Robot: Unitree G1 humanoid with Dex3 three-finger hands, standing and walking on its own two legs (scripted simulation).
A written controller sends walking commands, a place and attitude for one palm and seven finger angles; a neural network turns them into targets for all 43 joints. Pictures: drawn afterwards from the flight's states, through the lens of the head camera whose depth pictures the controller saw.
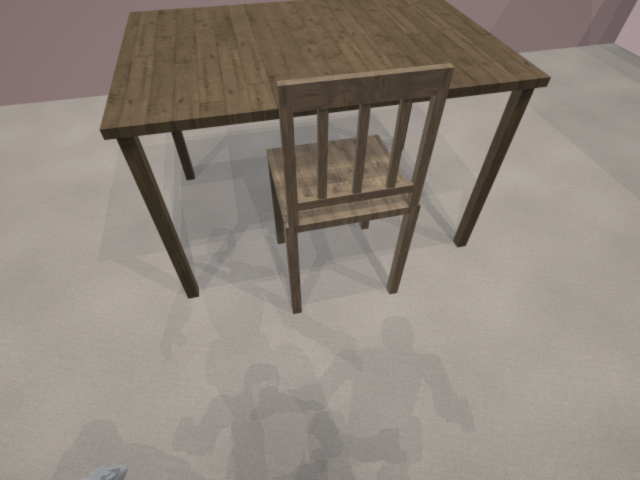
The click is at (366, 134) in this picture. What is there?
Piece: chair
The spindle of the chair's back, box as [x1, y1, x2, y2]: [352, 103, 370, 193]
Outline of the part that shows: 370,103 359,105 352,183 353,193 360,192 361,190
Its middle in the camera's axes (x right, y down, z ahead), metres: +0.10 -0.22 +0.96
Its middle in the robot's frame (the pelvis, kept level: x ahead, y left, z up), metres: +0.86 -0.05 -0.09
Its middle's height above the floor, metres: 0.68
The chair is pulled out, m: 0.00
